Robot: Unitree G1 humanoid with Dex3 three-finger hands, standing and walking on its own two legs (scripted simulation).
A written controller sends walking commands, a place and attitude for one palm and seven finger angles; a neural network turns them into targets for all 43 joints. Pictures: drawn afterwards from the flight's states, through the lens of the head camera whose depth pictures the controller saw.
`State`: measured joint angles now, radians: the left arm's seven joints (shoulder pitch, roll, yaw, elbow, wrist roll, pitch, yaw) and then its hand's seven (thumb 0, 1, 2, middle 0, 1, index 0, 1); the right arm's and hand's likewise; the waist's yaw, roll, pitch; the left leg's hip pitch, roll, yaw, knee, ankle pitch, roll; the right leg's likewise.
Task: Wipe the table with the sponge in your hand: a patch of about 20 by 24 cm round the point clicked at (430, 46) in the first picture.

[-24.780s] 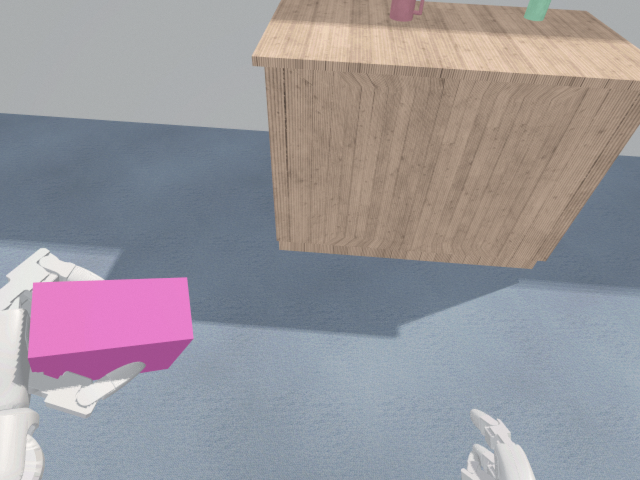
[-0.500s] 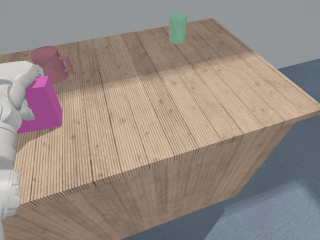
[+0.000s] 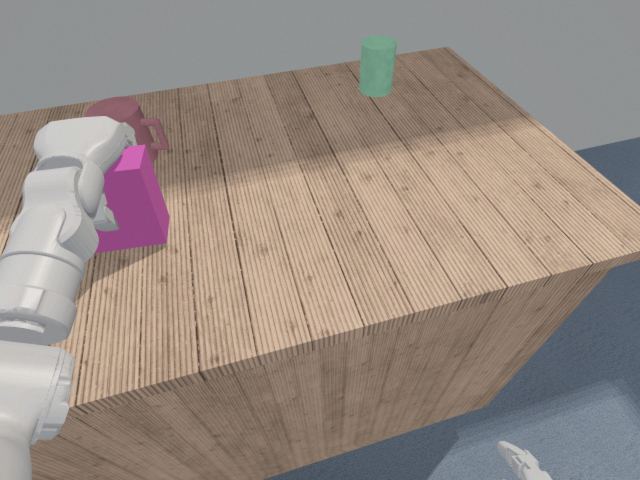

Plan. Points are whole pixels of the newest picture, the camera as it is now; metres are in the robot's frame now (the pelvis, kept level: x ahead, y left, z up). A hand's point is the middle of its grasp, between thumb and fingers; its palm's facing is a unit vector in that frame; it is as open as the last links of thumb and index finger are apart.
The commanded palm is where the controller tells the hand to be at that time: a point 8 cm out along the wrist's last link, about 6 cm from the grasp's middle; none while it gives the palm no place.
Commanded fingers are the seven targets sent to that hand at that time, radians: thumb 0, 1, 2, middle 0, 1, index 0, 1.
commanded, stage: slide across to the middle lane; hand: left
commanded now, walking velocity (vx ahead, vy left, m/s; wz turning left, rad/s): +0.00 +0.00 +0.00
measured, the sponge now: (113, 213) +0.40 +0.32 +0.12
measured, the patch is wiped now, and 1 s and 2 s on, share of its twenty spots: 0.35 0.70 0.85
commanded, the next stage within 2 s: wipe back along the middle lane in 0.30 s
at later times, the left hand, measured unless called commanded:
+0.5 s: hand (150, 180) +0.42 +0.25 +0.16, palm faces +0.00 -0.01 -1.00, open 10.3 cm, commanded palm +0.40 +0.24 +0.21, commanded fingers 0.00 0.10 1.30 -1.20 -1.60 -1.20 -1.60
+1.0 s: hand (157, 200) +0.39 +0.24 +0.16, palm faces +0.05 +0.00 -1.00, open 10.3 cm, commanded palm +0.35 +0.22 +0.19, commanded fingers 0.00 0.10 1.30 -1.20 -1.60 -1.20 -1.60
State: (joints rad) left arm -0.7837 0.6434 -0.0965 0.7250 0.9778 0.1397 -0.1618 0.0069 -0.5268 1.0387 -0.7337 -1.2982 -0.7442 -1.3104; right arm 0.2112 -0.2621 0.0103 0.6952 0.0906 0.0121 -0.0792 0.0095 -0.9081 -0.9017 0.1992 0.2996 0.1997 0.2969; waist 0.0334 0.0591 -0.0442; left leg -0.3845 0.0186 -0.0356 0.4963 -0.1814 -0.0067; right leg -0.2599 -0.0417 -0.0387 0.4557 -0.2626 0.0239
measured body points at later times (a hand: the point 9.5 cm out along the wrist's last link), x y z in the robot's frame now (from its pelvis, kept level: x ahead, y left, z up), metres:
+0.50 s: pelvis +0.02 -0.01 +0.00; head +0.03 -0.04 +0.45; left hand +0.42 +0.25 +0.21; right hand +0.20 -0.24 -0.11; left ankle +0.04 +0.12 -0.74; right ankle -0.02 -0.15 -0.74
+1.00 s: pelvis +0.01 -0.02 +0.00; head +0.00 -0.06 +0.45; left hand +0.38 +0.23 +0.21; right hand +0.22 -0.25 -0.10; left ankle +0.04 +0.12 -0.74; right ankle -0.02 -0.15 -0.74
